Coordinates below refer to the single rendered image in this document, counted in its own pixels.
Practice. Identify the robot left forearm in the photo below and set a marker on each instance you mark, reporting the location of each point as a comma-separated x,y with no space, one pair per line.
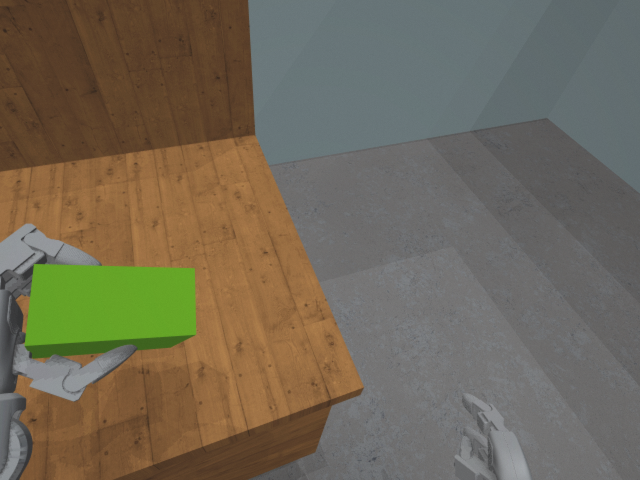
15,438

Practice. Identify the robot right hand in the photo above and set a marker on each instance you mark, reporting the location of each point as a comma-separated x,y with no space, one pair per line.
501,457

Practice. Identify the robot left hand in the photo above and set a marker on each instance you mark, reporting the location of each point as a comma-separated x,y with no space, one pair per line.
58,376

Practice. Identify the table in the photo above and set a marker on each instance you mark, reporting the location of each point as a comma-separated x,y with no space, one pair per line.
127,131

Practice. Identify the sponge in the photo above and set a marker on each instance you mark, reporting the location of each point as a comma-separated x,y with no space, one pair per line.
85,309

